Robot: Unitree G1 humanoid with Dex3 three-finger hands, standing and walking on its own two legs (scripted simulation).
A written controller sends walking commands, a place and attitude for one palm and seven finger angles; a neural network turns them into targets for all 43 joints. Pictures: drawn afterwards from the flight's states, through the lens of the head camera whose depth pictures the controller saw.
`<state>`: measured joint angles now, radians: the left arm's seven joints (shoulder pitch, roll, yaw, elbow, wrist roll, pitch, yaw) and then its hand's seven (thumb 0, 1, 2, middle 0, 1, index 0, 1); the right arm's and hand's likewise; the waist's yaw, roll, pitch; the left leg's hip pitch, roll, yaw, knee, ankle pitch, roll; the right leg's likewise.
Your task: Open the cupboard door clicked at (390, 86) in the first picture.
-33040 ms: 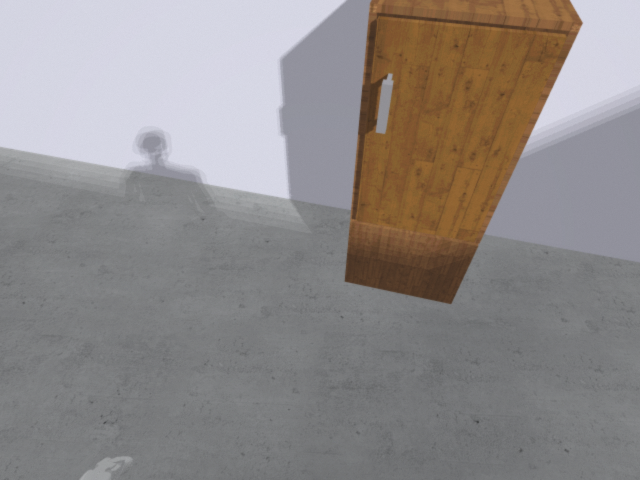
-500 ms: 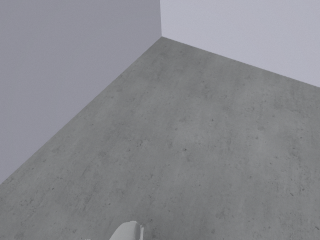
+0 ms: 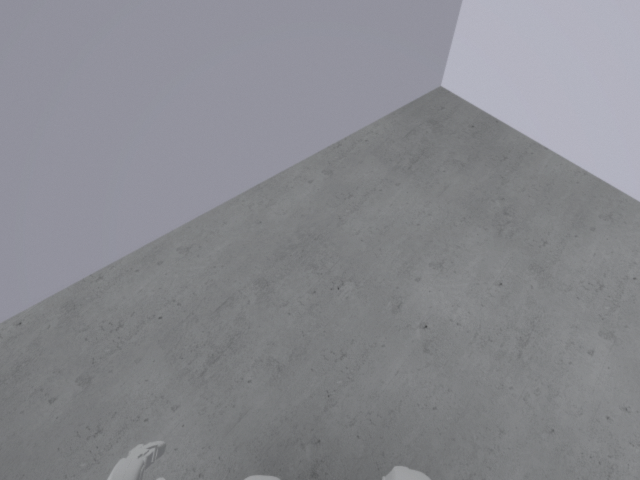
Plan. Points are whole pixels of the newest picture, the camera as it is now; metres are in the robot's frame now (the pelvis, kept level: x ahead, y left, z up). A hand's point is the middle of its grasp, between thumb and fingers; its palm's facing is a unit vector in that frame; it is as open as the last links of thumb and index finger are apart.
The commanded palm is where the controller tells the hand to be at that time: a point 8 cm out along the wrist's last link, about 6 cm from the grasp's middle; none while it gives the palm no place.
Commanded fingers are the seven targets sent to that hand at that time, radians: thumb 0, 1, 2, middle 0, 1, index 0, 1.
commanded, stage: turn to face it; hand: left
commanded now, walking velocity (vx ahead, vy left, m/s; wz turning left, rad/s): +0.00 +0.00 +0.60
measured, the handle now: out of the picture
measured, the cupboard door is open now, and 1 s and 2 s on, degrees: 47 47 47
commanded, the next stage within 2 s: none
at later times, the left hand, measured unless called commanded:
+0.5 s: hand out of the picture -0.02 +0.21 -0.18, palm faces +0.37 -0.90 -0.24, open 7.3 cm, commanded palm none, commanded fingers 0.00 0.90 0.90 -0.20 -0.30 -0.20 -0.30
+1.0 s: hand out of the picture +0.01 +0.16 -0.14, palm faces +0.56 -0.77 -0.28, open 7.3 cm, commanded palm none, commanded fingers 0.00 0.90 0.90 -0.20 -0.30 -0.20 -0.30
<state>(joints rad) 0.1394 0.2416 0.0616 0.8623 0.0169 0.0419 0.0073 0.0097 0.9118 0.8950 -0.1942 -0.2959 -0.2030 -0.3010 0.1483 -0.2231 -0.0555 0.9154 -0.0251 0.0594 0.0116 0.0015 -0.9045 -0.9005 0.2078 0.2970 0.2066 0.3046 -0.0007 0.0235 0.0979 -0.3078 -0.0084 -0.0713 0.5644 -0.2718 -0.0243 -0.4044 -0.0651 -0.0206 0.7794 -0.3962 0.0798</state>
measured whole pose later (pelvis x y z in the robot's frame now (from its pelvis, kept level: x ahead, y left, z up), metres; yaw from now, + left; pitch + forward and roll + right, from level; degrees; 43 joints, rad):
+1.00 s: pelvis +0.04 -0.06 +0.01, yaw +37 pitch +1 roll +2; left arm 0.16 0.17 0.03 0.87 0.02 0.01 0.03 0.01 0.91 0.89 -0.20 -0.30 -0.21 -0.30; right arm 0.17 -0.26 -0.10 0.96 -0.02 0.09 0.02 0.00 -0.91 -0.90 0.20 0.30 0.20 0.30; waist -0.04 0.04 0.10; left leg -0.51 -0.02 -0.02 1.17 -0.42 -0.06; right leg -0.23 -0.08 -0.13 0.54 -0.31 -0.02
